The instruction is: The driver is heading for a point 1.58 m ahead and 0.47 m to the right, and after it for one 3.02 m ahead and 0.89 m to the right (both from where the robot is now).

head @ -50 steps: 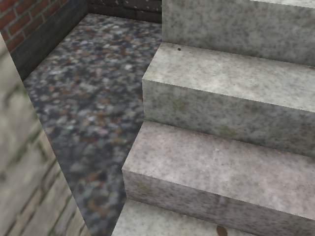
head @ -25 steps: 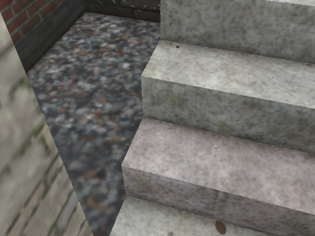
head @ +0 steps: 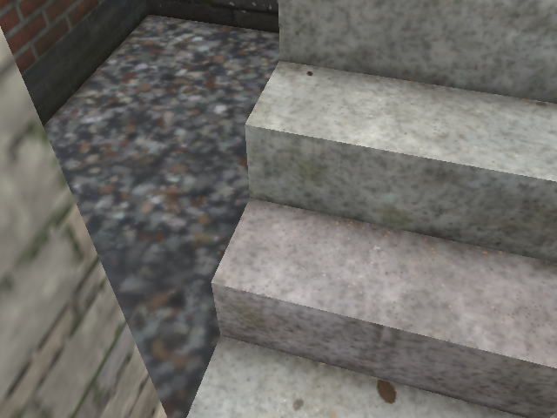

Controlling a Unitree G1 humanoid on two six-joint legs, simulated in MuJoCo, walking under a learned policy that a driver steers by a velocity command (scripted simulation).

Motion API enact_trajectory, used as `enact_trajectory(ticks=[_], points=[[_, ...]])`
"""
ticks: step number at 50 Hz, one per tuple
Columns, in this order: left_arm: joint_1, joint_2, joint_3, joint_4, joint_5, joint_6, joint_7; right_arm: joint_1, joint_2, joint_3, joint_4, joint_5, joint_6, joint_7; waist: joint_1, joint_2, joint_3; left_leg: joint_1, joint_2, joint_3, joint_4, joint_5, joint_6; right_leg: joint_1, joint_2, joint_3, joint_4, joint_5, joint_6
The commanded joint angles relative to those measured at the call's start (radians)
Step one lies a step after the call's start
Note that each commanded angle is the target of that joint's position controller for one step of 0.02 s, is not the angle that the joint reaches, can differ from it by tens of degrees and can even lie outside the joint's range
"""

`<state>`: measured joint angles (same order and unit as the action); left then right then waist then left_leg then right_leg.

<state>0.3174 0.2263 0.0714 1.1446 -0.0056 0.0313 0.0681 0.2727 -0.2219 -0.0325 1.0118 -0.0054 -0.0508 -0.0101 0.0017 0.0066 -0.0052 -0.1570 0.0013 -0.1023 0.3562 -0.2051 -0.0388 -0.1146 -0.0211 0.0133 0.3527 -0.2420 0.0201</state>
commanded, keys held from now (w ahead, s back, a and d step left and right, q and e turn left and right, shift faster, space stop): no key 0.74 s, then w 0.26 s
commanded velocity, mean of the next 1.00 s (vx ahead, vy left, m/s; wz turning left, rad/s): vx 0.06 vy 0.00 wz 0.00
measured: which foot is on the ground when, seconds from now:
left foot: down 0.00-1.00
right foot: down 0.00-1.00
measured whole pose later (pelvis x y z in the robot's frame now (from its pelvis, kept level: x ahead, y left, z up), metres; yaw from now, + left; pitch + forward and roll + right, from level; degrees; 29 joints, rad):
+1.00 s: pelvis +0.01 -0.01 +0.00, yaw +0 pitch +0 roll +0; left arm 0.34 0.21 0.05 1.09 -0.02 0.02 0.08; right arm 0.30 -0.20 -0.02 0.97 0.00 -0.06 -0.03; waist 0.00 0.01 -0.03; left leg -0.14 0.02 -0.10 0.36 -0.22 -0.05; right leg -0.10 -0.01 0.01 0.36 -0.26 0.01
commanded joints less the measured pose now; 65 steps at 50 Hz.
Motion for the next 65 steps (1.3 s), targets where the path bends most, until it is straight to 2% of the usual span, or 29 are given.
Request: enact_trajectory(ticks=[1, 4, 37, 38, 42, 49, 53, 54, 57, 59, 65], points=[[0.079, 0.130, 0.022, -0.017, 0.000, -0.009, 0.004, 0.041, -0.106, -0.021, -0.036, -0.002, -0.010, -0.006, -0.001, 0.005, 0.054, -0.046, 0.022, -0.005, -0.053, 0.100, 0.002, -0.026, -0.049, 0.035, -0.040, 0.189, -0.049], [0.083, 0.122, 0.022, -0.023, -0.003, -0.008, 0.005, 0.052, -0.103, -0.021, -0.040, -0.001, -0.009, -0.008, -0.003, -0.012, 0.048, -0.041, 0.023, -0.004, -0.048, 0.107, 0.001, -0.029, -0.048, 0.035, -0.035, 0.203, -0.049], [0.098, 0.123, 0.019, -0.049, -0.003, -0.001, 0.004, 0.096, -0.105, -0.021, -0.066, 0.000, -0.010, -0.009, -0.002, -0.004, 0.057, -0.052, 0.026, -0.003, -0.043, 0.100, -0.011, -0.029, -0.043, 0.040, -0.024, 0.204, -0.054], [0.105, 0.111, 0.015, -0.045, -0.002, -0.001, 0.005, 0.100, -0.094, -0.017, -0.063, -0.002, -0.008, -0.011, -0.002, -0.002, 0.038, -0.041, 0.020, 0.003, -0.052, 0.057, -0.012, -0.022, -0.037, 0.034, -0.034, 0.156, -0.055], [0.079, 0.095, 0.003, -0.057, -0.003, -0.004, 0.013, 0.058, -0.075, -0.007, -0.074, -0.002, -0.004, -0.022, 0.001, 0.000, 0.083, -0.057, 0.003, 0.006, -0.071, -0.042, -0.017, -0.067, -0.017, 0.029, -0.075, -0.010, -0.055], [0.071, 0.110, 0.004, -0.079, -0.012, -0.023, 0.017, 0.036, -0.076, 0.000, -0.092, 0.004, -0.029, -0.026, 0.003, -0.013, 0.059, -0.045, 0.000, 0.016, -0.060, 0.039, -0.005, -0.007, -0.028, 0.044, -0.068, 0.162, -0.069], [0.048, 0.110, 0.001, -0.105, -0.011, -0.028, 0.013, 0.016, -0.073, 0.003, -0.103, 0.005, -0.035, -0.018, 0.005, -0.008, 0.025, -0.012, 0.010, 0.016, -0.054, 0.166, -0.001, 0.038, -0.037, 0.045, -0.054, 0.339, -0.062], [0.035, 0.073, -0.011, -0.095, 0.001, -0.023, 0.012, 0.007, -0.060, 0.008, -0.100, 0.007, -0.030, -0.019, 0.005, -0.029, 0.017, 0.001, 0.031, -0.006, -0.069, 0.232, -0.010, 0.048, -0.039, 0.049, -0.064, 0.421, -0.043], [0.056, 0.117, 0.000, -0.085, -0.005, -0.021, 0.008, 0.031, -0.097, -0.003, -0.089, 0.010, -0.031, -0.015, 0.008, -0.014, -0.015, 0.045, 0.040, -0.002, -0.048, 0.398, -0.010, 0.098, -0.048, 0.048, -0.048, 0.570, -0.030], [0.052, 0.119, 0.004, -0.080, -0.007, -0.017, 0.005, 0.028, -0.096, -0.005, -0.086, 0.011, -0.029, -0.012, 0.007, -0.006, -0.030, 0.060, 0.042, 0.001, -0.044, 0.406, -0.011, 0.106, -0.048, 0.045, -0.048, 0.556, -0.030], [0.015, 0.112, 0.009, -0.069, -0.002, -0.006, 0.000, -0.003, -0.097, -0.012, -0.077, 0.005, -0.019, -0.006, 0.005, 0.003, 0.002, 0.037, 0.042, 0.000, -0.048, 0.321, -0.013, 0.074, -0.043, 0.038, -0.058, 0.430, -0.027]])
